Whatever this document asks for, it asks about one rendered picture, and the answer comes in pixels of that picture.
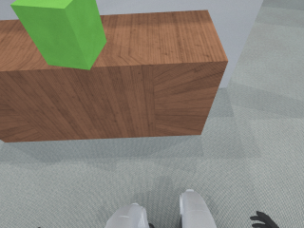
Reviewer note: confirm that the robot thigh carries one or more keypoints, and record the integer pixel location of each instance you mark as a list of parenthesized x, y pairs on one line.
[(129, 216), (195, 211)]

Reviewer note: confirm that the carton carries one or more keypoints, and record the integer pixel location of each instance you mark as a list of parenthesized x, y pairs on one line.
[(68, 33)]

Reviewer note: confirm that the robot right hand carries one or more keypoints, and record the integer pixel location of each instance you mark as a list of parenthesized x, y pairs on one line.
[(269, 223)]

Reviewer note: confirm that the robot left thigh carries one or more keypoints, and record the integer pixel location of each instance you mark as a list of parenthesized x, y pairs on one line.
[(129, 216)]

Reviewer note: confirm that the pedestal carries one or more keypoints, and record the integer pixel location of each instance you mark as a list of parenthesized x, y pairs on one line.
[(156, 76)]

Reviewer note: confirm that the robot right thigh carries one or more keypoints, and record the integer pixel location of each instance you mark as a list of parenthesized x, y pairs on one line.
[(195, 211)]

